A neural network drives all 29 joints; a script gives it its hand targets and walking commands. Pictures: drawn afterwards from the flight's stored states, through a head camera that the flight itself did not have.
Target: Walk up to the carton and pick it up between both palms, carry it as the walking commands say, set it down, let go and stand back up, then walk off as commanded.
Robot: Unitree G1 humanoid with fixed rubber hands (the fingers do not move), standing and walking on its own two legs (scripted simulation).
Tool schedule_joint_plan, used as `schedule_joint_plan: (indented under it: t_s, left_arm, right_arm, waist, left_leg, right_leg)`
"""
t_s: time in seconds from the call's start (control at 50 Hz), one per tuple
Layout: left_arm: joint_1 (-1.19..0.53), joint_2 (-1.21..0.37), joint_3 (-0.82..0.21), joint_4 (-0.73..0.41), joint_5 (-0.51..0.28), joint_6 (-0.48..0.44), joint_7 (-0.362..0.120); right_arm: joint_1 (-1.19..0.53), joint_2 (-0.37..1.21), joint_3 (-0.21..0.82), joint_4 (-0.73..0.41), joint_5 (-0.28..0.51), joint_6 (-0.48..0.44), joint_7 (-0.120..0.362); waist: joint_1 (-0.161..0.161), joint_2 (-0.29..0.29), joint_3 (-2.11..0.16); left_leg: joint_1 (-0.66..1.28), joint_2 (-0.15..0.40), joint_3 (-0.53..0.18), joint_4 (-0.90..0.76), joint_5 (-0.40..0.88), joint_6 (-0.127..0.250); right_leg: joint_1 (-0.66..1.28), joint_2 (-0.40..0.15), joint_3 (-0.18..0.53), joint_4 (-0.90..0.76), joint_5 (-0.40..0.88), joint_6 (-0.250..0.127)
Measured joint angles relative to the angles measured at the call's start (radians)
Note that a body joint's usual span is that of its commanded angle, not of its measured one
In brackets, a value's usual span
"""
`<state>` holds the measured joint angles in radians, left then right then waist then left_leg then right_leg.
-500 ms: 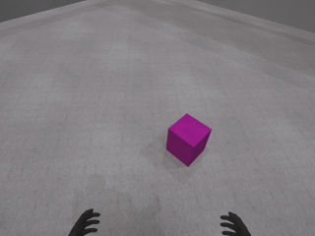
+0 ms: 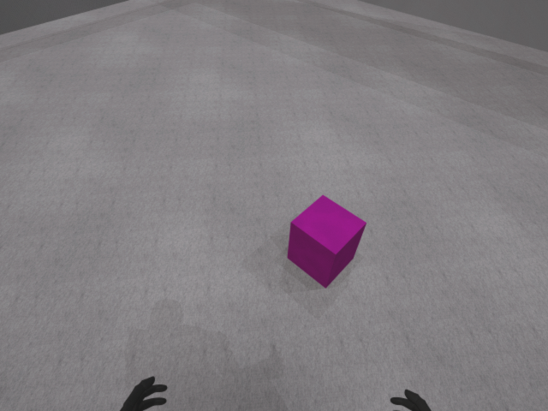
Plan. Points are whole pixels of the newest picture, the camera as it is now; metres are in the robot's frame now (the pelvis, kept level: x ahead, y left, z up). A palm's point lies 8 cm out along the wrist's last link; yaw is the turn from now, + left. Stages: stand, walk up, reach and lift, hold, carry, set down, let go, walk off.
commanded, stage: stand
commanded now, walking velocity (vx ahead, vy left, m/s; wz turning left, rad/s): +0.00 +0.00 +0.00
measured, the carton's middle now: (324, 241) +0.85 -0.21 -0.63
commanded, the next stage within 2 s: none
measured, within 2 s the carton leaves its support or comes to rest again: neither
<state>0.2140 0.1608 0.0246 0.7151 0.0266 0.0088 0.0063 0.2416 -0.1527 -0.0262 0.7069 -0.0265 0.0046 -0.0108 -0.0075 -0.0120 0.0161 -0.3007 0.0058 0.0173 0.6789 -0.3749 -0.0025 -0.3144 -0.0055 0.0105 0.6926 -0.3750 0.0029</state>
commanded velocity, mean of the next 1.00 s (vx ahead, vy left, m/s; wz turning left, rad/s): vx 0.00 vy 0.00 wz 0.00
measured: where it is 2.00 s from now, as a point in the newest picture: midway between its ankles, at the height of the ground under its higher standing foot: outside the picture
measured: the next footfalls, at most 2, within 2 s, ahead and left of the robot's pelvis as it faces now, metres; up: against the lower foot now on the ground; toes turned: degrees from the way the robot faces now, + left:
none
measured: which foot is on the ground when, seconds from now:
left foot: down 0.00-1.00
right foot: down 0.00-1.00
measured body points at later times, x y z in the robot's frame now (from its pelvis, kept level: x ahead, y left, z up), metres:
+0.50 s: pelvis +0.01 +0.00 +0.01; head +0.02 +0.00 +0.46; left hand +0.11 +0.23 -0.13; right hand +0.09 -0.23 -0.13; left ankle -0.01 +0.12 -0.72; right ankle +0.00 -0.12 -0.72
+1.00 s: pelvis +0.01 +0.00 +0.02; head +0.01 +0.01 +0.47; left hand +0.04 +0.23 -0.14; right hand +0.03 -0.22 -0.14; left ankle -0.01 +0.12 -0.72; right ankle +0.00 -0.12 -0.72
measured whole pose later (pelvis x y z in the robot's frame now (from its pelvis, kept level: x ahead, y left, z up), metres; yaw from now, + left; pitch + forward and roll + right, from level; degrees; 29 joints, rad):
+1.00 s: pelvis +0.01 +0.00 +0.02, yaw +0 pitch -2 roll +0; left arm 0.26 0.14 0.05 1.03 0.01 0.00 0.04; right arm 0.29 -0.13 -0.04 1.02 -0.02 -0.01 -0.04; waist 0.00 -0.01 0.04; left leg -0.15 0.00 0.02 0.49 -0.30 0.00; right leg -0.17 -0.01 0.01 0.50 -0.29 0.01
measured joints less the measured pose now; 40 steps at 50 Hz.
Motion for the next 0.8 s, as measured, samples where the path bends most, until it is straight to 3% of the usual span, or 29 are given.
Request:
schedule_joint_plan:
  t_s: [0.8]
  left_arm:
    - [0.036, -0.011, 0.027, 0.237, -0.010, -0.009, 0.027]
  right_arm:
    - [0.037, 0.008, -0.022, 0.233, 0.006, -0.011, -0.025]
  waist:
    - [0.004, 0.003, 0.015]
  left_leg:
    - [0.113, -0.001, 0.002, -0.146, 0.056, 0.005]
  right_leg:
    - [0.117, -0.003, -0.001, -0.154, 0.060, 0.006]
